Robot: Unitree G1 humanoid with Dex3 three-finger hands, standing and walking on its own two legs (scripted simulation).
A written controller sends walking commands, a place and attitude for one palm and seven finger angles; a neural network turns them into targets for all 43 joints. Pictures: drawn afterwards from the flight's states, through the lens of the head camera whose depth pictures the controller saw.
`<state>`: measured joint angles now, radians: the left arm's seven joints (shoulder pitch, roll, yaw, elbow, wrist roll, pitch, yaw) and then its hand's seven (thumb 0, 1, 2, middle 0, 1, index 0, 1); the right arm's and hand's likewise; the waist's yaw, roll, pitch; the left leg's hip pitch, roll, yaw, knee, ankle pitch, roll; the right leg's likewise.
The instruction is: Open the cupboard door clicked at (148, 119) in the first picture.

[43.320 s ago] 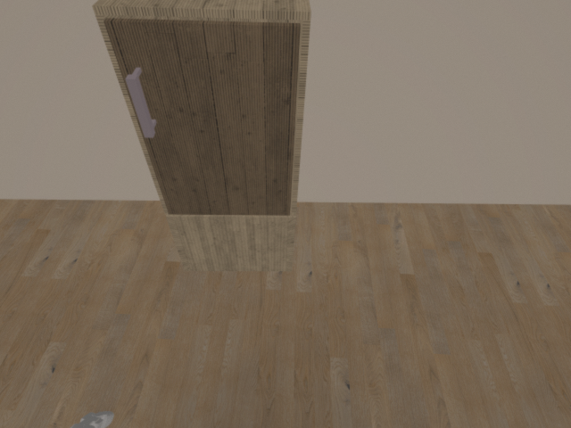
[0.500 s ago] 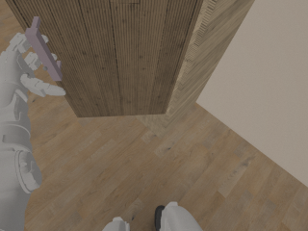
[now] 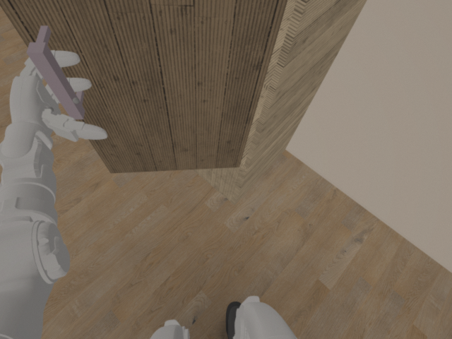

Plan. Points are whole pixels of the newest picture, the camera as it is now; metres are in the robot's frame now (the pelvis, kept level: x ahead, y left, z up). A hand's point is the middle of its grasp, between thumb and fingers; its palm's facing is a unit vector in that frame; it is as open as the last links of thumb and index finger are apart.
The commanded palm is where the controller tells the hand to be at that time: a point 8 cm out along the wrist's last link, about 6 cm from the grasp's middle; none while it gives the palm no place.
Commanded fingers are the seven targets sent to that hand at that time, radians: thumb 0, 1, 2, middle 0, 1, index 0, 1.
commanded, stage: slide the fingers in behind the handle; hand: left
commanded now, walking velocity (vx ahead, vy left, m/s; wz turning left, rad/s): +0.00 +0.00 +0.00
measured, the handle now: (62, 77) +0.55 +0.24 +0.08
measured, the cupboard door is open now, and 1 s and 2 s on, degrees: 47 47 75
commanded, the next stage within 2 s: close the thumb around the handle in 0.32 s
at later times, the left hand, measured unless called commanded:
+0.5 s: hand (76, 100) +0.50 +0.21 +0.08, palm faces +0.02 -1.00 -0.01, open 13.8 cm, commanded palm +0.47 +0.26 +0.08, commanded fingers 0.00 -0.22 0.42 -0.32 -1.23 -0.32 -1.23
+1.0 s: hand (76, 101) +0.50 +0.21 +0.08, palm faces +0.03 -1.00 -0.02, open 6.3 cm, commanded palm +0.47 +0.26 +0.08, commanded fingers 0.00 0.90 0.90 -0.40 -1.35 -0.40 -1.35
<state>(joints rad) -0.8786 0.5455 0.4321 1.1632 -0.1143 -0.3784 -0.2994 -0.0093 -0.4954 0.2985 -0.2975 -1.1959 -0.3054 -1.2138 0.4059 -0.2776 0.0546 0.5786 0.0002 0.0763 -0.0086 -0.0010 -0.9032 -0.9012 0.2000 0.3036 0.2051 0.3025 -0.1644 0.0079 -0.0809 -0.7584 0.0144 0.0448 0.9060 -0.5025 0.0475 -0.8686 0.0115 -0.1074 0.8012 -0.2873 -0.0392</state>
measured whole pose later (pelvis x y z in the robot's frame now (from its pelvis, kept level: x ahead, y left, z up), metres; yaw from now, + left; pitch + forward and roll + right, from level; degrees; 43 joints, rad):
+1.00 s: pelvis +0.01 +0.01 +0.00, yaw +0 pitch +20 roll -3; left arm -0.84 0.51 0.40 1.13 -0.12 -0.40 -0.27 0.01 0.63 0.78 -0.37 -1.32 -0.35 -1.32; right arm 0.42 -0.27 0.04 0.59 -0.01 0.08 0.00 0.00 -0.90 -0.90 0.20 0.30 0.21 0.30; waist -0.16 0.02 -0.09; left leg -0.74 0.01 0.05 0.90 -0.51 0.06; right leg -0.85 0.01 -0.10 0.79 -0.29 -0.03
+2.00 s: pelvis +0.00 -0.01 +0.02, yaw +0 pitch +11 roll +0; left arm -0.05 0.00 0.07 0.24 -0.05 -0.28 0.33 0.02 0.69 0.75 -0.38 -1.32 -0.36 -1.33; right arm 0.19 -0.19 0.03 0.52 -0.03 0.03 0.02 0.00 -0.90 -0.90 0.20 0.30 0.20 0.30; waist -0.01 0.02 -0.10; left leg -0.49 -0.01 0.06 0.76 -0.46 0.03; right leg -0.64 0.00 -0.08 0.74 -0.29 -0.04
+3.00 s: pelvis -0.02 -0.04 +0.01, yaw +3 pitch +6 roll +1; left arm 0.08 -0.08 -0.15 0.09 0.06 -0.17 0.53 0.00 -0.36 0.36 -0.30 -1.14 -0.30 -1.15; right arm 0.19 -0.19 0.02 0.57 -0.05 0.01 -0.04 0.01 -0.90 -0.90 0.20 0.30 0.20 0.30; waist 0.00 0.03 -0.08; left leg -0.46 -0.01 0.00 0.79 -0.44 -0.01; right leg -0.60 -0.01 -0.14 0.78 -0.30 -0.09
